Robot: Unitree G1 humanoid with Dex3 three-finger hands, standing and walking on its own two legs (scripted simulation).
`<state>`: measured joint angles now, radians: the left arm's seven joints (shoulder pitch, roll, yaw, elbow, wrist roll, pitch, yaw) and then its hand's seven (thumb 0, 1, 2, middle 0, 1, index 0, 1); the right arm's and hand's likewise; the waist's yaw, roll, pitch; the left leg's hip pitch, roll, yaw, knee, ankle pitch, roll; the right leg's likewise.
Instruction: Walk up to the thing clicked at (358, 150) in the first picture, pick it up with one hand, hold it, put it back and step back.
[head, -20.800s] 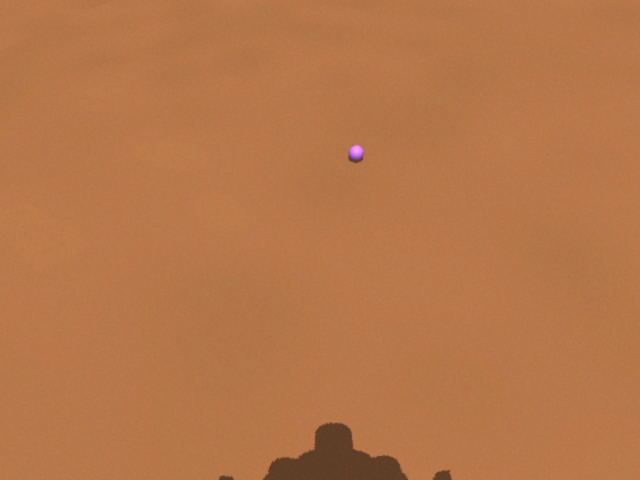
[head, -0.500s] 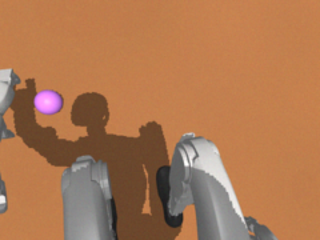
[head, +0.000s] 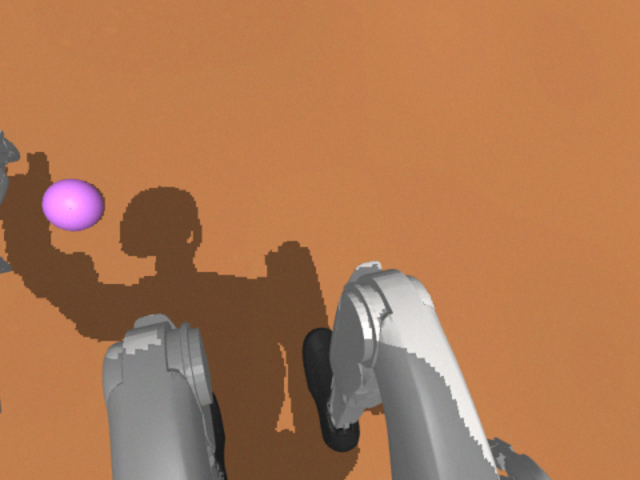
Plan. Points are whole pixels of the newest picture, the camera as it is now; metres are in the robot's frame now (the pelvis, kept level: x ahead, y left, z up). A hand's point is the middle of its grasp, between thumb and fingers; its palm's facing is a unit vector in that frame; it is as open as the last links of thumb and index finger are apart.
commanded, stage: rise first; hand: left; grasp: from above
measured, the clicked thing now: (73, 205) +0.50 +0.25 -0.31
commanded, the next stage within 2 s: approach in 1.54 s
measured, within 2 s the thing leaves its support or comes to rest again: neither
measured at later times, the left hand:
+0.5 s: hand out of the picture +0.45 +0.30 -0.19, palm faces -0.47 -0.05 -0.88, open 13.6 cm
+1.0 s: hand out of the picture +0.46 +0.30 -0.18, palm faces -0.46 -0.04 -0.89, open 12.7 cm
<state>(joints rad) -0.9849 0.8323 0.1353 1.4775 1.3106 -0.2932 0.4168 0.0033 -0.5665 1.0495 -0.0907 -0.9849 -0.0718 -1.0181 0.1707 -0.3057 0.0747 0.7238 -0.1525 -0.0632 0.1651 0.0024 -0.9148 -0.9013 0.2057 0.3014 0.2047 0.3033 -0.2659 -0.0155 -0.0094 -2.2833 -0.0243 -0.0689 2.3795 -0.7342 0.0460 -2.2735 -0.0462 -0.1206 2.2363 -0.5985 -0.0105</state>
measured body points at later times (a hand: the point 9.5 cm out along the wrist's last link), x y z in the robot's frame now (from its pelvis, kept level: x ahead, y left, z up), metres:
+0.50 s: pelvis +0.00 +0.00 -0.01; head +0.26 +0.07 +0.35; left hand +0.47 +0.30 -0.14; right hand +0.03 -0.28 -0.10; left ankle +0.06 +0.10 -0.31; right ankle +0.12 -0.11 -0.31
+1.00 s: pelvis -0.01 +0.00 +0.00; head +0.25 +0.07 +0.36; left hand +0.47 +0.30 -0.13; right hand +0.03 -0.27 -0.09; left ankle +0.06 +0.10 -0.31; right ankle +0.12 -0.11 -0.31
